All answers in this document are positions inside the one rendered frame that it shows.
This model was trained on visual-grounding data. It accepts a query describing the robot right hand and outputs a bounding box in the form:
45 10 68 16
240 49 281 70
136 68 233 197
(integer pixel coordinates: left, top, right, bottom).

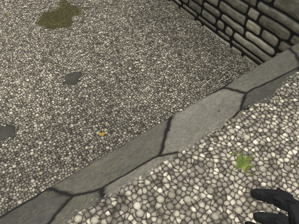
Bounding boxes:
245 188 299 224

